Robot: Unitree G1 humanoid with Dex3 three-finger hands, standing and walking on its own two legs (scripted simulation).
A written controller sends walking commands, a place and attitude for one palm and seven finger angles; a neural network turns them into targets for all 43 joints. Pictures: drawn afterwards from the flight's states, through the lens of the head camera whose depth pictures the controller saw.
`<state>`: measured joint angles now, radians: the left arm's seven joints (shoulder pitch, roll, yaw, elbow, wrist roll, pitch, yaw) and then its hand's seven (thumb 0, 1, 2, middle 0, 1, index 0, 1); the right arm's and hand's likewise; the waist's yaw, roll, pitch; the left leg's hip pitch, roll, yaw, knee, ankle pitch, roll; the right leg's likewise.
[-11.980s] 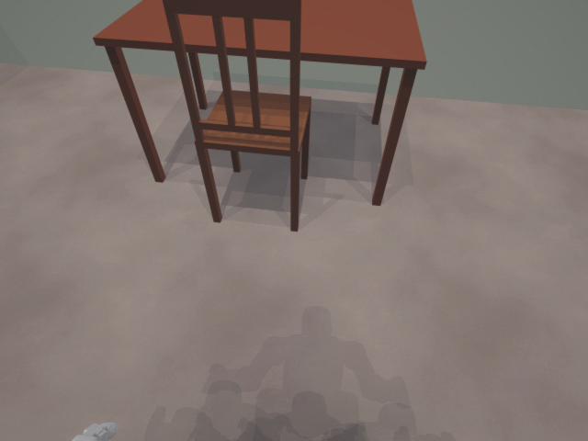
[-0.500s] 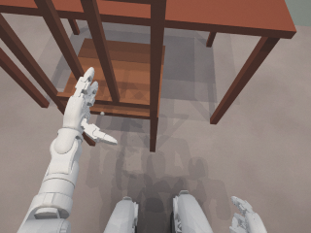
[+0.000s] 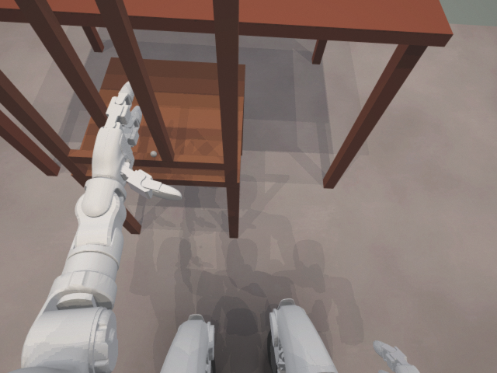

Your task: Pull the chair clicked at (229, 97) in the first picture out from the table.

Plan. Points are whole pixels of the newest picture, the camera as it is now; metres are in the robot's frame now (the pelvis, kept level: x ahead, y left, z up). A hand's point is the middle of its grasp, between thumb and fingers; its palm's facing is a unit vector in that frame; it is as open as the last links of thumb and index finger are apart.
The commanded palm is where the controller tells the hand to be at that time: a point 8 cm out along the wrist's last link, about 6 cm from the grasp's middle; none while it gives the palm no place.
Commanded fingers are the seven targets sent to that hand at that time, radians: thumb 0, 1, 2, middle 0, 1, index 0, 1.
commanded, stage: push the fingers through the gap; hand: left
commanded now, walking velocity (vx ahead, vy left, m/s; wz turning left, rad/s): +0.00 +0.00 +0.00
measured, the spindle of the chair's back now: (89, 96) +0.54 +0.23 +0.07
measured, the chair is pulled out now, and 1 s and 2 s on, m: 0.00 0.00 0.00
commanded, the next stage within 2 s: hook a spindle and tug to test in 0.90 s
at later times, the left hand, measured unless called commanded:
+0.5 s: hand (161, 129) +0.50 +0.12 +0.04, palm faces -0.09 -0.99 -0.06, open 16.9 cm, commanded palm +0.47 +0.18 +0.03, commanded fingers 0.00 -0.50 0.30 -0.06 -0.08 -0.06 -0.08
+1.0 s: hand (159, 127) +0.50 +0.13 +0.04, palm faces -0.09 -0.99 -0.05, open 17.0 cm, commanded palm +0.48 +0.18 +0.03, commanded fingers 0.00 -0.50 0.30 -0.08 -0.13 -0.08 -0.13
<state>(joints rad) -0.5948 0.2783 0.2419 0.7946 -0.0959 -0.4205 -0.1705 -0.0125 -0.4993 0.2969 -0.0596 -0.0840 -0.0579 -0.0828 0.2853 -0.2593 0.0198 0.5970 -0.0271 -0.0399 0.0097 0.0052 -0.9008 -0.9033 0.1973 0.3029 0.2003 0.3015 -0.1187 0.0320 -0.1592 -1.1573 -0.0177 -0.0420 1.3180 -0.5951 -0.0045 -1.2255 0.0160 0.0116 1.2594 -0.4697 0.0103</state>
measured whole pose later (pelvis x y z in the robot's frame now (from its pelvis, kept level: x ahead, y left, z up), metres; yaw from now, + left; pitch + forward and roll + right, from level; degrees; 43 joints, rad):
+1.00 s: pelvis +0.00 +0.01 -0.01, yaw -1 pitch +28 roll -2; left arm -0.83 0.34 0.30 1.03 -0.04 -0.46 -0.16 -0.01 -0.50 0.30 -0.06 -0.08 -0.06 -0.08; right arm 0.30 -0.26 0.03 0.60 -0.05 0.04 0.04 0.00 -0.90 -0.90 0.20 0.30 0.20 0.30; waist -0.17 0.04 -0.15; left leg -1.23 -0.01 -0.05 1.34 -0.60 0.00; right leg -1.28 0.02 0.00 1.26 -0.46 0.02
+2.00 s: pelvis +0.01 +0.01 +0.00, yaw -1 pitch +28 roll -2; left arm -0.79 0.32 0.30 0.98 -0.06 -0.45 -0.13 0.01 0.71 0.81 -0.48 -1.45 -0.45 -1.45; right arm 0.30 -0.25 0.03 0.59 -0.05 0.06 0.04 0.00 -0.90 -0.90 0.20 0.30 0.20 0.30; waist -0.17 0.04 -0.16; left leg -1.21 -0.01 -0.04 1.33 -0.61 0.00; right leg -1.27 0.03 0.01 1.25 -0.47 0.02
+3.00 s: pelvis +0.03 +0.02 +0.10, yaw -3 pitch +15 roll -2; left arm -0.65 0.22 0.08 1.10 -0.04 -0.21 0.06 0.03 0.69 0.75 -0.34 -1.17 -0.49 -1.45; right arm 0.30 -0.25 -0.02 0.66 0.05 0.12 -0.11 0.00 -0.90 -0.90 0.20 0.30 0.20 0.30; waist -0.12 0.02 -0.02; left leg -0.62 0.01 0.00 0.73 -0.38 0.02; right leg -0.68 0.02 0.03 0.66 -0.22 0.03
